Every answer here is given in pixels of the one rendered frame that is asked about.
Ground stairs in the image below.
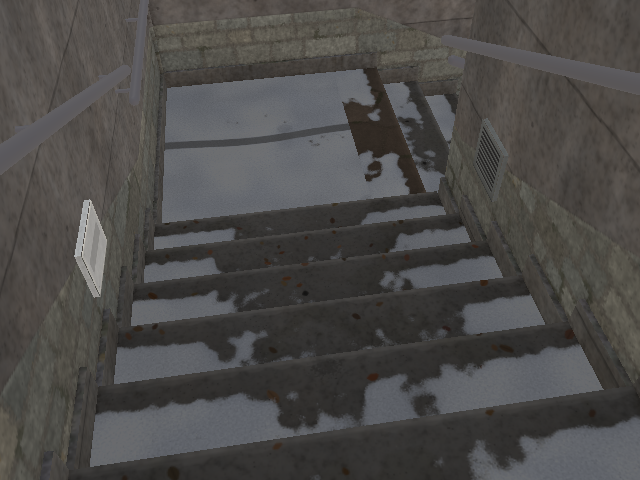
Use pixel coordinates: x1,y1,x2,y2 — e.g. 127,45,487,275
68,191,640,480
383,81,458,193

